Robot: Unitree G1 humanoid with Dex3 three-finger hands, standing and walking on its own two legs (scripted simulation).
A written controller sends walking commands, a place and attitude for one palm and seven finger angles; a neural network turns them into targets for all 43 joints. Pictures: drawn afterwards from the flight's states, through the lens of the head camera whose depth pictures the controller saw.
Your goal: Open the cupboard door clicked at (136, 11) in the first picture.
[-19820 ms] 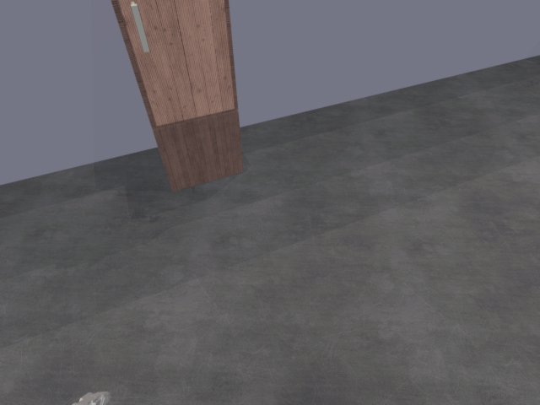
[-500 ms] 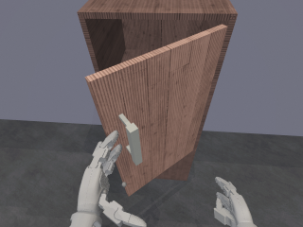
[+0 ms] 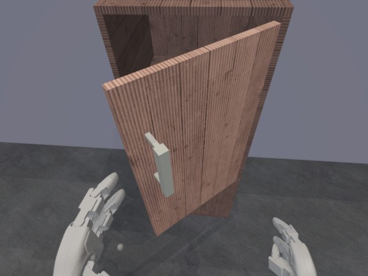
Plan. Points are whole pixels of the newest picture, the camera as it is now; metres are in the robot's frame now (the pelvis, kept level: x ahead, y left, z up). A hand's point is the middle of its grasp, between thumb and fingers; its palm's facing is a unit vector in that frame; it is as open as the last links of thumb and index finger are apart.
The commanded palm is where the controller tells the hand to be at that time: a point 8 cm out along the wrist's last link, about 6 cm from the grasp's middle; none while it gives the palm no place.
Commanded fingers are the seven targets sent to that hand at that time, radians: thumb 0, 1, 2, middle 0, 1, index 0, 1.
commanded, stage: draw the hand back to the body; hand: left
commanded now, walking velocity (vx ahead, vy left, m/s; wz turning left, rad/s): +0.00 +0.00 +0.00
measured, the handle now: (159, 166) +0.31 +0.07 +0.11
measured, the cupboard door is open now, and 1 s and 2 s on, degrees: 41 41 41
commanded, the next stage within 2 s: step back with the hand held close in 1.64 s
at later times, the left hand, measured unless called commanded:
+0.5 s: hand (85, 235) +0.16 +0.16 +0.14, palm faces +0.00 -1.00 -0.08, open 16.3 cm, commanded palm +0.12 +0.22 +0.16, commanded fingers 0.00 -0.40 0.34 -0.15 -0.30 -0.15 -0.30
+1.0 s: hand (28, 203) +0.19 +0.24 +0.18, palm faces +0.35 -0.86 -0.37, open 12.3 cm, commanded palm +0.14 +0.28 +0.20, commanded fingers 0.00 0.48 0.72 -0.19 -0.30 -0.19 -0.30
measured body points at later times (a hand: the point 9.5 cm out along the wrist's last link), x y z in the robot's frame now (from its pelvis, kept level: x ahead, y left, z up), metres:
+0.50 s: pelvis +0.00 +0.01 +0.01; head -0.02 +0.00 +0.46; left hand +0.16 +0.21 +0.15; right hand +0.18 -0.20 -0.04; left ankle -0.02 +0.12 -0.69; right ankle +0.02 -0.10 -0.69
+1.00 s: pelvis +0.01 +0.01 +0.05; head -0.01 -0.01 +0.50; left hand +0.16 +0.28 +0.20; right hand +0.20 -0.19 -0.03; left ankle -0.02 +0.12 -0.69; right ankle +0.02 -0.10 -0.69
